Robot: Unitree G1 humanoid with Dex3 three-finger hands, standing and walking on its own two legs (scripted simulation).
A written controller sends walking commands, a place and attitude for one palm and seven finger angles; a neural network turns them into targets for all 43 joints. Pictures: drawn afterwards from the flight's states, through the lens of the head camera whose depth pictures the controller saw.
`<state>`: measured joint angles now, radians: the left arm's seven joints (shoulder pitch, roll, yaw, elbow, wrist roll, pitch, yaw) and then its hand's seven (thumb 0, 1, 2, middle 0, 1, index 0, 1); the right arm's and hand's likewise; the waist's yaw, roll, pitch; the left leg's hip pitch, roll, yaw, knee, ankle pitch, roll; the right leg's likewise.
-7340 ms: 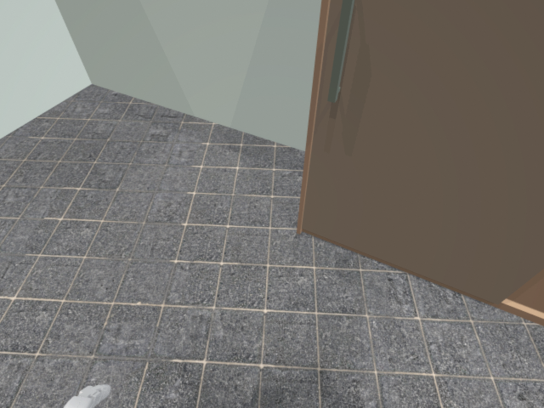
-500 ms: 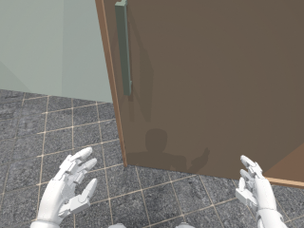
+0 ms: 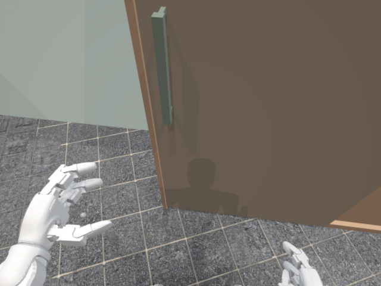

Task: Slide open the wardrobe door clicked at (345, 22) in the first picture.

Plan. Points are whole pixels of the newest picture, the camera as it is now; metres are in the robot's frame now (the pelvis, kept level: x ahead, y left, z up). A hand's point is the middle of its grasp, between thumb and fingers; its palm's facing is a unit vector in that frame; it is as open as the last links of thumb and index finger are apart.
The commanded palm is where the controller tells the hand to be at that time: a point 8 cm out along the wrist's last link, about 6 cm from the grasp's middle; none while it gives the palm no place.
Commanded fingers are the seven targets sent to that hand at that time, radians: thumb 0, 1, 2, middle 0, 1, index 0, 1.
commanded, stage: raise the hand with hooked fingers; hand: left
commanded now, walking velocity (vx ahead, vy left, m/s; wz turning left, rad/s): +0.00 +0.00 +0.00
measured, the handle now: (165, 74) +0.54 +0.09 +0.15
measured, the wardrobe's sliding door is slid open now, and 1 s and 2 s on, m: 0.00 0.00 0.00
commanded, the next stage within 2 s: move the hooked fingers beside the handle in 1.20 s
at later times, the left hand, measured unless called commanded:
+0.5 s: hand (53, 171) +0.27 +0.25 +0.15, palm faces +0.00 -1.00 -0.07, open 13.8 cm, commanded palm +0.24 +0.29 +0.16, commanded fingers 0.00 -0.50 0.30 -0.30 -1.20 -0.30 -1.20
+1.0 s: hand (52, 148) +0.30 +0.25 +0.17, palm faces -0.01 -1.00 -0.07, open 14.0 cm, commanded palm +0.26 +0.30 +0.18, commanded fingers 0.00 -0.50 0.30 -0.30 -1.20 -0.30 -1.20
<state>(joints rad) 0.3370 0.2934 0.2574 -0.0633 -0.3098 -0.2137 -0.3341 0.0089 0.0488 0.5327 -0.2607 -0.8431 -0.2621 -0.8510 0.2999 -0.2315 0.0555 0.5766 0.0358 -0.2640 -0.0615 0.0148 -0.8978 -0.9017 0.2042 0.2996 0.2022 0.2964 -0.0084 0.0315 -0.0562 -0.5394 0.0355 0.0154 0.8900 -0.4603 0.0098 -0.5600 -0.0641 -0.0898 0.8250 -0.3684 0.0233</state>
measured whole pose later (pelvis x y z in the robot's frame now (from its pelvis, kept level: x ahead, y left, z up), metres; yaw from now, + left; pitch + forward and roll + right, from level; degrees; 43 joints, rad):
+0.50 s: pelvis +0.02 -0.01 +0.03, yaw +0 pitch +1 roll -1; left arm 0.06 0.40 0.41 0.13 -0.35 -0.05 -0.49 0.00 -0.46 0.31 -0.30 -1.17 -0.30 -1.18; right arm 0.22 -0.26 0.08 0.57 0.05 -0.27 -0.10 0.01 -0.90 -0.90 0.20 0.30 0.20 0.30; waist 0.04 0.04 -0.02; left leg -0.30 0.04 0.01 0.67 -0.39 -0.01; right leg -0.33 -0.05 -0.11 0.63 -0.31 0.01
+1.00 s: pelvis +0.02 -0.02 +0.03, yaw -1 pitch +0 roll +0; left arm -0.06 0.44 0.47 0.23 -0.35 0.00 -0.53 -0.01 -0.50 0.30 -0.30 -1.20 -0.30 -1.20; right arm 0.27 -0.30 0.06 0.59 0.06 -0.24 -0.10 0.01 -0.90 -0.90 0.20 0.30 0.20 0.30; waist 0.03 0.04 0.00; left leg -0.22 0.04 0.03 0.56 -0.33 -0.02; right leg -0.27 -0.04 -0.09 0.55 -0.27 0.00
